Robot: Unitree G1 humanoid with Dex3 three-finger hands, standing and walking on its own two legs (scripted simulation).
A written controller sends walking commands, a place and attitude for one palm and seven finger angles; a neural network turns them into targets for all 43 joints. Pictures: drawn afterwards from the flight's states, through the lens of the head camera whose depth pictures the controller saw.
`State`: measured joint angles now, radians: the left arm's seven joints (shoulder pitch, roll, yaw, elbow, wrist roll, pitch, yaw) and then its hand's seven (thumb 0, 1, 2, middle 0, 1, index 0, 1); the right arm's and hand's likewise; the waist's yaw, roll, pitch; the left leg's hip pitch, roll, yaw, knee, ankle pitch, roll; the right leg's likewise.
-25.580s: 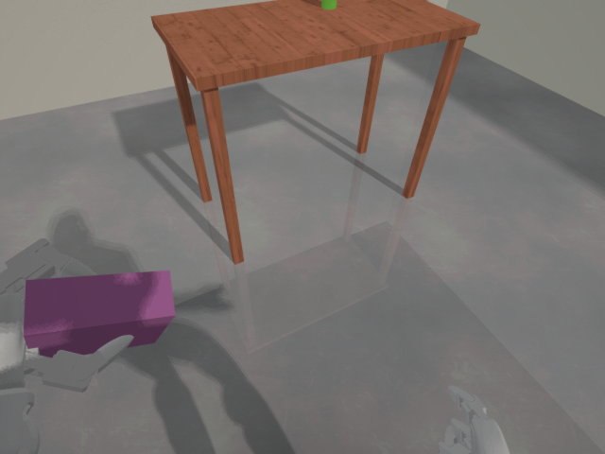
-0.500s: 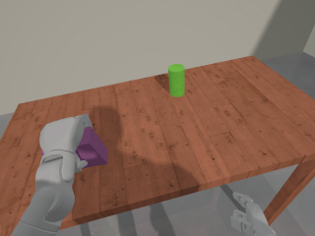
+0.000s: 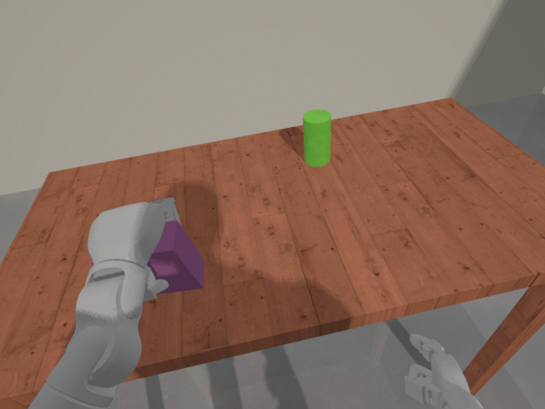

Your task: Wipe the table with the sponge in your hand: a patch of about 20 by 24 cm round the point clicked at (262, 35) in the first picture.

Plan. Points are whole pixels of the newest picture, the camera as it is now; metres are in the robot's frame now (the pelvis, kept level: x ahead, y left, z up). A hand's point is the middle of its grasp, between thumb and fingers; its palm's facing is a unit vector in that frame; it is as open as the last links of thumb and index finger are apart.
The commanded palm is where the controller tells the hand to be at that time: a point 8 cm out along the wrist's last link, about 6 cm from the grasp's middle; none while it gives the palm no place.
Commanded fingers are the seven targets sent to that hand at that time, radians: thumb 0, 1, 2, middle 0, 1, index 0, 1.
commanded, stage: slide across to the third lane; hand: left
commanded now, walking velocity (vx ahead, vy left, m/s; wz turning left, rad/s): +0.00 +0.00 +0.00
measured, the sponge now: (159, 268) +0.27 +0.22 +0.09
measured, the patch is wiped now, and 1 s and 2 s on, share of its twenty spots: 0.80 0.90 1.00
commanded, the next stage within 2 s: wipe forward along the third lane in 0.28 s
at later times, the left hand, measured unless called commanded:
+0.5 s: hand (203, 240) +0.29 +0.14 +0.14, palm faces +0.13 -0.19 -0.97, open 9.3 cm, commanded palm +0.27 +0.15 +0.19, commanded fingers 0.00 0.10 1.30 -1.20 -1.60 -1.20 -1.60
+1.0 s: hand (203, 216) +0.35 +0.16 +0.13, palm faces +0.03 -0.09 -1.00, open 9.4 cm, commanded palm +0.32 +0.17 +0.17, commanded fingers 0.00 0.10 1.30 -1.20 -1.60 -1.20 -1.60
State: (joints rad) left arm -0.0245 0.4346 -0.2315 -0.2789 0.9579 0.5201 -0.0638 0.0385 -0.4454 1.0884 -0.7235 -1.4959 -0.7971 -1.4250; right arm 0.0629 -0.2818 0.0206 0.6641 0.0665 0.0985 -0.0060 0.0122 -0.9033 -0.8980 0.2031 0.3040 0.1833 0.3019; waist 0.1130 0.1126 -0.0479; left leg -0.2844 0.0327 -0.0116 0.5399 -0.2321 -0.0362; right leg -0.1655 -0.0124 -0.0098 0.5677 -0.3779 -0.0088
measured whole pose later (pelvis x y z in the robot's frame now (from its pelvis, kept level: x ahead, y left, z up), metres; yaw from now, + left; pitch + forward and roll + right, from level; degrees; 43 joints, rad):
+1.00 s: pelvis -0.01 -0.02 +0.00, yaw +0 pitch -2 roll +1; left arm -0.45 0.32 -0.32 0.28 0.96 0.55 -0.08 -0.02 -0.51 1.12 -0.80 -1.44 -0.86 -1.34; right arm 0.04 -0.29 0.04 0.70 0.08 0.11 -0.04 0.01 -0.90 -0.90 0.20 0.30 0.20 0.30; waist 0.07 0.09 -0.07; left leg -0.25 0.06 -0.02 0.47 -0.19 -0.03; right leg -0.15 0.02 -0.02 0.53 -0.35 -0.04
